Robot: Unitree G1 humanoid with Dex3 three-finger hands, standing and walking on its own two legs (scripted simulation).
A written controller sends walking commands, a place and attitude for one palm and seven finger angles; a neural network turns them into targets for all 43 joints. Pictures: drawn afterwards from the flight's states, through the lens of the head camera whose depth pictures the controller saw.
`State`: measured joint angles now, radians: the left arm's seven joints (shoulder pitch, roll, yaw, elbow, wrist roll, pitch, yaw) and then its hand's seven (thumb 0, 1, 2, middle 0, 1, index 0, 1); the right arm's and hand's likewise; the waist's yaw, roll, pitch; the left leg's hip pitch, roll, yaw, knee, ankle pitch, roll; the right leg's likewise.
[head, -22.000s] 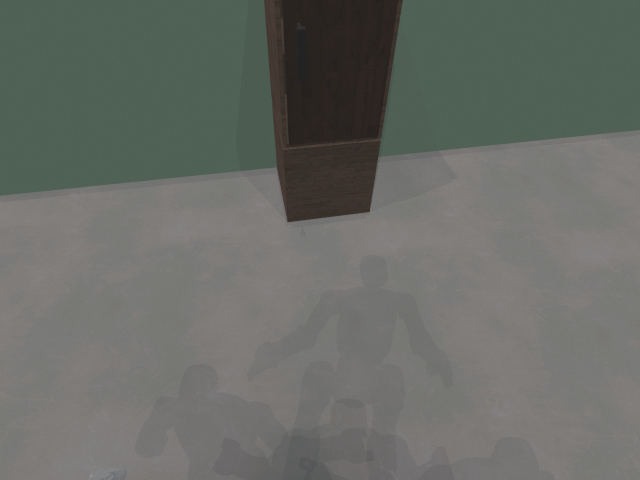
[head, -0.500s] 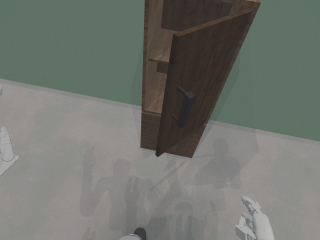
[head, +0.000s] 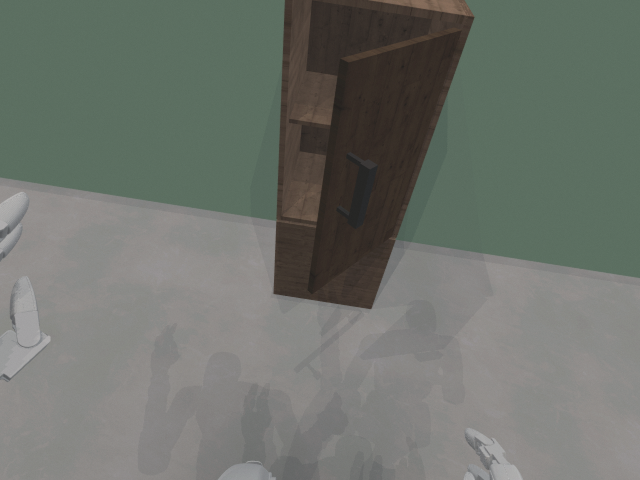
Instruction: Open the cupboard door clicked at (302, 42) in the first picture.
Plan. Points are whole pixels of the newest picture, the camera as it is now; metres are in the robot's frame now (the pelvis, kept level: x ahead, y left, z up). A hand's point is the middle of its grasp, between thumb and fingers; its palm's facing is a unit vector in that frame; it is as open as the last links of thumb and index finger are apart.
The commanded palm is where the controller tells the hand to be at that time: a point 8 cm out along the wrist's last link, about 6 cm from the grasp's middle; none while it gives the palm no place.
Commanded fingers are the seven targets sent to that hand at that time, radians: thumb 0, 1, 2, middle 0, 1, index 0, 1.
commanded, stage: stop stepping back and stand still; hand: left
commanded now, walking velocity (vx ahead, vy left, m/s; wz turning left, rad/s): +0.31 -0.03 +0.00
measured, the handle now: (353, 190) +0.65 -0.03 +0.00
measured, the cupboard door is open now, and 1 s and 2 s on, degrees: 51 51 51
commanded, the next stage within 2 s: let the arm hang, fingers relaxed in 0.40 s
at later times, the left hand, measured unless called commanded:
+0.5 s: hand out of the picture +0.16 +0.28 +0.18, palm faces +0.47 -0.75 -0.46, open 7.5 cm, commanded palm none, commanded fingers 0.00 0.90 0.90 -0.20 -0.30 -0.20 -0.30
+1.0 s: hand out of the picture -0.05 +0.18 -0.16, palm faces +0.15 -0.96 -0.26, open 7.1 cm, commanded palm none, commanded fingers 0.00 0.90 0.90 -0.20 -0.30 -0.20 -0.30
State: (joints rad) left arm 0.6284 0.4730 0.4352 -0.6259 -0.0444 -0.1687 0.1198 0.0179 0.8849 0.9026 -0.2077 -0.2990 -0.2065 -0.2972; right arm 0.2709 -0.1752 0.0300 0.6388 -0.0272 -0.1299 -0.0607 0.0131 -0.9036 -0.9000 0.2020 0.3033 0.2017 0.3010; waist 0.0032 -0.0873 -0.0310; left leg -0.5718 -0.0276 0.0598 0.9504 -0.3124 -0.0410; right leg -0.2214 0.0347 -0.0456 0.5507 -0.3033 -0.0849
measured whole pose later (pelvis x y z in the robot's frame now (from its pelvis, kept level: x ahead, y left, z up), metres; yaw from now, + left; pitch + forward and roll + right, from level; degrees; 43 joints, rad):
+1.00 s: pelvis -0.05 -0.02 +0.01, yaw +8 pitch -1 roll +0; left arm 0.24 0.20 0.02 1.05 0.01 0.02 0.02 -0.03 0.95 0.90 -0.20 -0.30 -0.20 -0.30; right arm 0.28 -0.16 0.00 1.07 -0.03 0.03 -0.02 0.01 -0.91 -0.90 0.20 0.30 0.20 0.30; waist 0.00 0.03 0.07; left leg -0.24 0.02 -0.02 0.45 -0.19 -0.02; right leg -0.23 0.03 -0.05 0.44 -0.19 -0.04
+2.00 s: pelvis -0.02 +0.01 +0.02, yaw +7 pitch -1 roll +0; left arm 0.09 0.30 0.01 1.15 0.02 -0.02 0.00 0.01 0.90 0.90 -0.20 -0.30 -0.20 -0.30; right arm 0.11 -0.31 -0.01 1.13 -0.02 -0.01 -0.01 0.01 -0.91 -0.90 0.20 0.30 0.20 0.30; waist 0.00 0.03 0.07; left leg -0.12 -0.01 0.01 0.31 -0.17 0.01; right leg -0.14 -0.01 -0.02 0.33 -0.18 -0.01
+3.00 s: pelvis -0.02 -0.03 +0.01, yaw -12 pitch +1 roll +3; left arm 0.25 0.18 0.06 0.96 0.02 0.04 0.01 0.01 0.90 0.90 -0.20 -0.30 -0.20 -0.30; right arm 0.10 -0.23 -0.06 0.94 -0.01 0.06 -0.03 0.01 -0.91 -0.90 0.20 0.30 0.20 0.30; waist 0.03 0.00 0.13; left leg -0.46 0.02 -0.01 1.02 -0.41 -0.07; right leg -0.27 0.09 0.14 0.46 -0.20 -0.08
